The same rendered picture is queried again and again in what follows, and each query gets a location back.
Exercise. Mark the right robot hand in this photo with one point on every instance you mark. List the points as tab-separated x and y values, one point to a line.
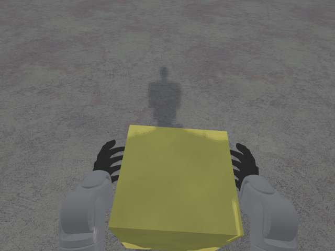
246	165

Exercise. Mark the left robot forearm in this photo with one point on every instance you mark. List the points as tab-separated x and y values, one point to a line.
82	214

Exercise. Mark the right robot forearm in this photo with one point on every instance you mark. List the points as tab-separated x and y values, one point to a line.
274	221

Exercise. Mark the carton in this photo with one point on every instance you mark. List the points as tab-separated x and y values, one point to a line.
176	191

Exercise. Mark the left robot hand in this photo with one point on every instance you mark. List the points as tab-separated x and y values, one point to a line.
104	161

